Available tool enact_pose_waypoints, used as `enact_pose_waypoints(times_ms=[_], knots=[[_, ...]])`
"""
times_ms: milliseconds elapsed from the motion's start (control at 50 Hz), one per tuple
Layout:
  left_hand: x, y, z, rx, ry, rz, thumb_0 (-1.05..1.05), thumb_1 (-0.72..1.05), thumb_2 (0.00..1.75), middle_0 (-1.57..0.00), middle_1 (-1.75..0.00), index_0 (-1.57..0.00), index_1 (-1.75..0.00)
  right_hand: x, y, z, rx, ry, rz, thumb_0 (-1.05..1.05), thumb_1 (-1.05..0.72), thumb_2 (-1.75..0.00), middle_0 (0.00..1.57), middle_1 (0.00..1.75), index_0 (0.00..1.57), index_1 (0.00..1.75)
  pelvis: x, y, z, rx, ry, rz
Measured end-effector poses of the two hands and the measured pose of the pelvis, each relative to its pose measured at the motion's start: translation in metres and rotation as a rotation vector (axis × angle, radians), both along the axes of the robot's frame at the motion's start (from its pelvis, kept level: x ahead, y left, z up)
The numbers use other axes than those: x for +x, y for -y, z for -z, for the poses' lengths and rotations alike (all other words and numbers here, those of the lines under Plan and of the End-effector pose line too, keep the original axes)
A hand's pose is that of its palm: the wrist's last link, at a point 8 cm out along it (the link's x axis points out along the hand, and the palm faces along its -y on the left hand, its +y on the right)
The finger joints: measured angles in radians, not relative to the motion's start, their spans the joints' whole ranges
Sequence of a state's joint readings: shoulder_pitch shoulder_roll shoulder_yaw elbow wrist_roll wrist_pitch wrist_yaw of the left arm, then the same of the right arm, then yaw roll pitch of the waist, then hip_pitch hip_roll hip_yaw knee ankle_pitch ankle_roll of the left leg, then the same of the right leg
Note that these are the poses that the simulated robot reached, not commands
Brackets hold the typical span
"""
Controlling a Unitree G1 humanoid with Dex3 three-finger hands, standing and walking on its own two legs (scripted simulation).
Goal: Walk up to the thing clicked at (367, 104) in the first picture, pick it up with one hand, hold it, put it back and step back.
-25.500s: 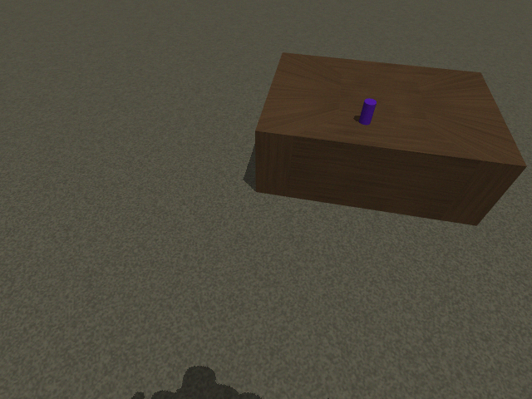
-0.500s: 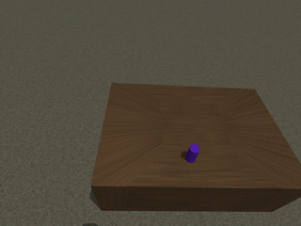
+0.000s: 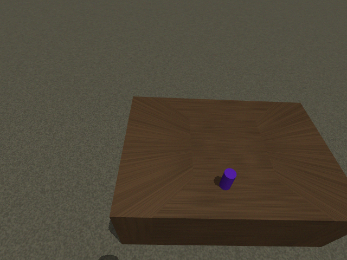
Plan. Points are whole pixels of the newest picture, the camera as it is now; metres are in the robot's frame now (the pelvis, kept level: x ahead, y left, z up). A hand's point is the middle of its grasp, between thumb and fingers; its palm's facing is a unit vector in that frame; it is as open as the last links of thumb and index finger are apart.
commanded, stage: home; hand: right
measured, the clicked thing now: (227, 179) +0.51 -0.24 -0.34
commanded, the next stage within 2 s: stand in 0.04 s
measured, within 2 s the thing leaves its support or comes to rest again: neither
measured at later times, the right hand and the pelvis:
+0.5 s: hand out of the picture +0.07 -0.26 -0.15, palm faces -0.03 +0.93 -0.36, open 11.6 cm; pelvis +0.00 -0.01 +0.00, yaw +0 degrees
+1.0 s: hand out of the picture +0.07 -0.26 -0.16, palm faces -0.04 +0.94 -0.35, open 7.4 cm; pelvis +0.00 -0.01 +0.00, yaw +1 degrees
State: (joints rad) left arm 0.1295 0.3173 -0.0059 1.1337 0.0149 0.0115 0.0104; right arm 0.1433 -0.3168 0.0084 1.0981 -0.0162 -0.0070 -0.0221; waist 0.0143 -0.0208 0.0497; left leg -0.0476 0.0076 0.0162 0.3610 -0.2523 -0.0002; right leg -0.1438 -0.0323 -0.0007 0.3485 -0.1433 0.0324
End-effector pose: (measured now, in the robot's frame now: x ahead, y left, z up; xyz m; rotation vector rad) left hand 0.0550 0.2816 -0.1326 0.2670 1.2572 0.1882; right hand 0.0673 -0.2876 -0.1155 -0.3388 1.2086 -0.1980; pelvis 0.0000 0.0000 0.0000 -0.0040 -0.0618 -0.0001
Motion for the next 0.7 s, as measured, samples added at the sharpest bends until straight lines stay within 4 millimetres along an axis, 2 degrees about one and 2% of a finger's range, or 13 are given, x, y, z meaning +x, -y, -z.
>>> enact_pose_waypoints(times_ms=[200, 280, 380, 500, 600, 700], knots=[[0.003, 0.000, -0.002, 0.007, -0.004, 0.004, 0.01, 0.90, 0.90, -0.20, -0.30, -0.20, -0.30, -0.001, 0.008, 0.000, -0.004, -0.021, 0.010, 0.00, 0.55, -0.04, 0.06, 0.05, 0.06, 0.06, 0.001, 0.003, -0.001, 0.000, -0.005, -0.001], [0.003, 0.000, -0.003, 0.009, -0.006, 0.004, 0.01, 0.90, 0.90, -0.20, -0.30, -0.20, -0.30, -0.003, 0.011, 0.000, -0.006, -0.029, 0.014, 0.00, 0.45, -0.14, 0.11, 0.13, 0.11, 0.14, 0.002, 0.004, -0.001, 0.000, -0.006, -0.003], [0.003, 0.000, -0.004, 0.012, -0.007, 0.002, 0.01, 0.90, 0.90, -0.20, -0.30, -0.20, -0.30, -0.003, 0.013, 0.000, -0.004, -0.035, 0.013, 0.00, 0.20, -0.39, 0.16, 0.22, 0.16, 0.23, 0.002, 0.005, -0.001, 0.001, -0.007, -0.004], [0.004, 0.001, -0.005, 0.016, -0.005, 0.001, 0.01, 0.90, 0.90, -0.20, -0.30, -0.20, -0.30, -0.002, 0.014, 0.001, -0.001, -0.035, 0.011, 0.00, -0.22, -0.69, 0.19, 0.27, 0.19, 0.28, 0.003, 0.007, -0.001, 0.001, -0.008, -0.005], [0.006, 0.001, -0.007, 0.017, 0.002, 0.000, 0.01, 0.90, 0.90, -0.20, -0.30, -0.20, -0.30, -0.001, 0.014, 0.002, 0.004, -0.035, 0.009, 0.01, -0.57, -0.82, 0.19, 0.29, 0.20, 0.29, 0.003, 0.008, -0.001, 0.001, -0.009, -0.006], [0.008, 0.001, -0.008, 0.021, 0.004, -0.001, 0.01, 0.90, 0.90, -0.20, -0.30, -0.20, -0.30, 0.000, 0.015, 0.002, 0.006, -0.035, 0.007, 0.01, -0.77, -0.87, 0.20, 0.30, 0.20, 0.30, 0.004, 0.009, -0.001, 0.001, -0.011, -0.007]])
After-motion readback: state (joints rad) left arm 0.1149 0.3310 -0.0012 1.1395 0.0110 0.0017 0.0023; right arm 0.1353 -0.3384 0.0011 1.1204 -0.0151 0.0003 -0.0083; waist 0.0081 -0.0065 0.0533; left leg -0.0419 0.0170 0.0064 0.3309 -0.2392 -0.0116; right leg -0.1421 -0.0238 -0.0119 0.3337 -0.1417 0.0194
